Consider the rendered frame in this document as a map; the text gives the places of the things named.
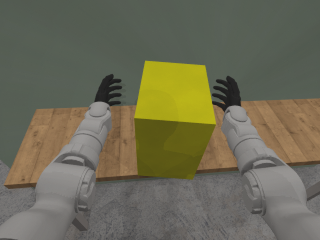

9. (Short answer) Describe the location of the robot left hand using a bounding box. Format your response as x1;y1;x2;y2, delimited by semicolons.
94;74;122;106

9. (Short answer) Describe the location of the robot right upper arm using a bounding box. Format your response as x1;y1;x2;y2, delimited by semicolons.
242;165;320;240

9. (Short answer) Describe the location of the right robot forearm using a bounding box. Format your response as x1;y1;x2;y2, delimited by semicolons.
221;105;307;205

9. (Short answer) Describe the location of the table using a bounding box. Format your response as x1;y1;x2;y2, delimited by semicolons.
4;98;320;231

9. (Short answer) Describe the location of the robot left upper arm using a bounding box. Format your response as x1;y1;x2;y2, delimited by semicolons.
0;162;96;240

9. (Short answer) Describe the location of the carton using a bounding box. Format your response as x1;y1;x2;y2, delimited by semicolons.
134;60;216;180

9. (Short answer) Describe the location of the robot right hand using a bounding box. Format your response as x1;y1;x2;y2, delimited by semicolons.
212;76;241;113

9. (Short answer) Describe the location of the left robot forearm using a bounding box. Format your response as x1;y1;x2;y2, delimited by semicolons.
34;101;112;203

